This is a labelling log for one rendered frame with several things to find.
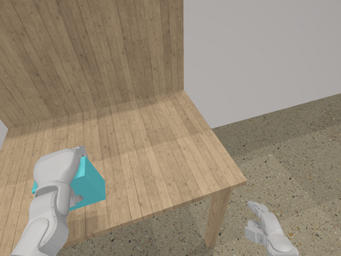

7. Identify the table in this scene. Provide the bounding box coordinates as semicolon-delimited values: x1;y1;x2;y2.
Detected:
0;0;247;256

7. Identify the left robot hand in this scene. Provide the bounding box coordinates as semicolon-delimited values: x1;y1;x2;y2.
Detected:
33;146;89;208

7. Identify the right robot hand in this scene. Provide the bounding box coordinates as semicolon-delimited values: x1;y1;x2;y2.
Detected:
245;201;284;247

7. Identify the robot left forearm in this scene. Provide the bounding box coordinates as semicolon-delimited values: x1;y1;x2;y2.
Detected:
10;182;71;256

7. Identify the sponge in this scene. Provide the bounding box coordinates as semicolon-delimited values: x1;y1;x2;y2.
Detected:
32;156;105;211

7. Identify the robot right forearm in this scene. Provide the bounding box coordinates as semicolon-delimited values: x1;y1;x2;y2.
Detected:
266;234;299;256

